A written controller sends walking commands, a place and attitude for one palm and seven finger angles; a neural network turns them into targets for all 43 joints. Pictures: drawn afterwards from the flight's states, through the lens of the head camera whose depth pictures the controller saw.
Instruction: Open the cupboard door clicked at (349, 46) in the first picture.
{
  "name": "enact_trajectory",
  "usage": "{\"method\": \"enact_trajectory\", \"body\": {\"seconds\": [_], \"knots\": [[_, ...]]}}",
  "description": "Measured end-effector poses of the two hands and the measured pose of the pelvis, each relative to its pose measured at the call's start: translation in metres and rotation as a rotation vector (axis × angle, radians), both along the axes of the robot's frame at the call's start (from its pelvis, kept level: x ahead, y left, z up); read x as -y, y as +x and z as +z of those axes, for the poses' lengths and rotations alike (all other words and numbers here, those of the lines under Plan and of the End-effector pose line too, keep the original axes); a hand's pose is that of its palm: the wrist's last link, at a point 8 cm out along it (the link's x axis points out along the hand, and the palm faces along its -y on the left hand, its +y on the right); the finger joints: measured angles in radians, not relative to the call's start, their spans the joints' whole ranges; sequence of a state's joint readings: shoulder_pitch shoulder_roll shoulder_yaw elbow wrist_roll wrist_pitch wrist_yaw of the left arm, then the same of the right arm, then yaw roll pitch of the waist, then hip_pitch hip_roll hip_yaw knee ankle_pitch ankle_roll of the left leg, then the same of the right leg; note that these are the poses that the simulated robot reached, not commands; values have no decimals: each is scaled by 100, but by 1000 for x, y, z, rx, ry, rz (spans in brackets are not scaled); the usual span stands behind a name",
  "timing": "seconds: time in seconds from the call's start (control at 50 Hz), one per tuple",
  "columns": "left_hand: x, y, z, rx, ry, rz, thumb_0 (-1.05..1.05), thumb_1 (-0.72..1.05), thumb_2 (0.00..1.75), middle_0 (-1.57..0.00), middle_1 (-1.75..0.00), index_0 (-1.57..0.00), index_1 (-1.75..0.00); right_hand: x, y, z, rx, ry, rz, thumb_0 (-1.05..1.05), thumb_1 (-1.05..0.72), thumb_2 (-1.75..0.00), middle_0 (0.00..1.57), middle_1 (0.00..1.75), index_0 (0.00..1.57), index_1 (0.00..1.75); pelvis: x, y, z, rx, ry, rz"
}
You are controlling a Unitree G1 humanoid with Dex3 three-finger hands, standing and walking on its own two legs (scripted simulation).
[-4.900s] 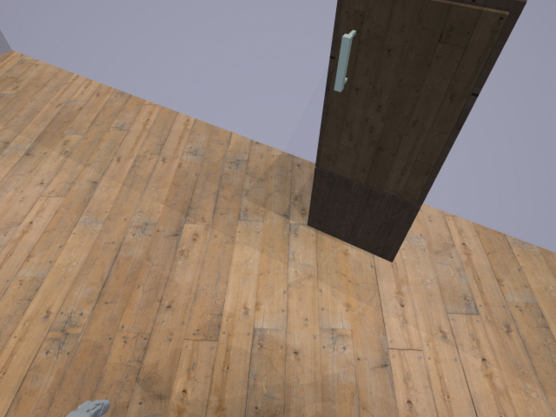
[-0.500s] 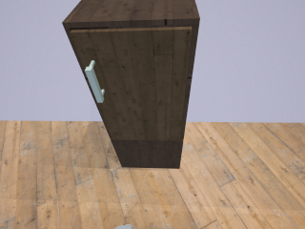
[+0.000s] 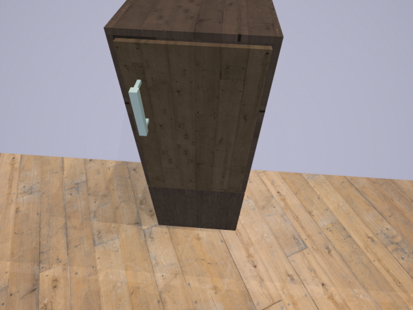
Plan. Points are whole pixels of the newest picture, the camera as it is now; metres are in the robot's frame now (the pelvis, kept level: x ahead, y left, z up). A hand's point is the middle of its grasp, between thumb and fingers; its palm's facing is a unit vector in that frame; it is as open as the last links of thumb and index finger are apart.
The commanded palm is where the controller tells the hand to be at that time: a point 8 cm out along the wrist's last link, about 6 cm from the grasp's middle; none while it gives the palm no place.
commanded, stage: come to a stop and stand still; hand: left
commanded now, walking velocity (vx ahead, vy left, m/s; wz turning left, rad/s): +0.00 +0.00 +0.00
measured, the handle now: (141, 108) +0.59 +0.23 +0.04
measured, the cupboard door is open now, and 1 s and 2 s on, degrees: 0 0 0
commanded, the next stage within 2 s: look again from close up in 0.08 s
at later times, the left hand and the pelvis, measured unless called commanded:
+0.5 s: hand out of the picture -0.01 +0.18 -0.18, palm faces +0.04 -0.98 -0.18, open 7.3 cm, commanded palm none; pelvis -0.02 +0.02 -0.01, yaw +0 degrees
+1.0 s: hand out of the picture -0.05 +0.18 -0.19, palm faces +0.09 -0.98 -0.15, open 7.3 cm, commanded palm none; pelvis -0.02 +0.02 -0.01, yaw +1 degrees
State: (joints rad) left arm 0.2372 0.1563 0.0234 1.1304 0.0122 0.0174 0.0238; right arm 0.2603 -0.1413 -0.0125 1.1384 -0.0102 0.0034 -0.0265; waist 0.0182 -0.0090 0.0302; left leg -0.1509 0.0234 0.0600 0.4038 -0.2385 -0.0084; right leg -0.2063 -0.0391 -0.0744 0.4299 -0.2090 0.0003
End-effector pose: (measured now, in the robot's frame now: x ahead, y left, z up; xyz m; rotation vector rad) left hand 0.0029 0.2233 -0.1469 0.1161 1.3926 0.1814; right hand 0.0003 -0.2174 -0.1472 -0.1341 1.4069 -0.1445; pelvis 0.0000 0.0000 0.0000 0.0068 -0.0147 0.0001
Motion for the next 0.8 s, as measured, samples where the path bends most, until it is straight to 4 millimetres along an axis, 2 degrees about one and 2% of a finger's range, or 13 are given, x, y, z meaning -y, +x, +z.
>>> {"method": "enact_trajectory", "body": {"seconds": [0.18,0.28,0.56,0.8], "knots": [[6,-19,0,-46,-20,-6,0,92,90,-20,-30,-20,-30,-7,-11,0,-6,10,-18,1,-92,-89,20,30,20,30,-3,-2,1,-1,1,-10],[5,-27,-5,-40,-12,-37,0,91,90,-20,-30,-20,-30,-7,-11,-4,29,9,-11,1,-92,-89,20,30,20,30,-8,-9,-5,1,-10,-2],[-12,-23,-4,47,-1,-29,0,91,90,-20,-30,-20,-30,-17,-18,-4,79,8,8,1,-92,-89,20,30,20,30,-17,-20,-6,25,-4,8],[-9,-41,-4,30,-9,-20,0,91,90,-20,-30,-20,-30,-20,-35,-3,54,21,3,0,-91,-89,20,30,20,30,-15,-29,-5,27,-2,7]]}}
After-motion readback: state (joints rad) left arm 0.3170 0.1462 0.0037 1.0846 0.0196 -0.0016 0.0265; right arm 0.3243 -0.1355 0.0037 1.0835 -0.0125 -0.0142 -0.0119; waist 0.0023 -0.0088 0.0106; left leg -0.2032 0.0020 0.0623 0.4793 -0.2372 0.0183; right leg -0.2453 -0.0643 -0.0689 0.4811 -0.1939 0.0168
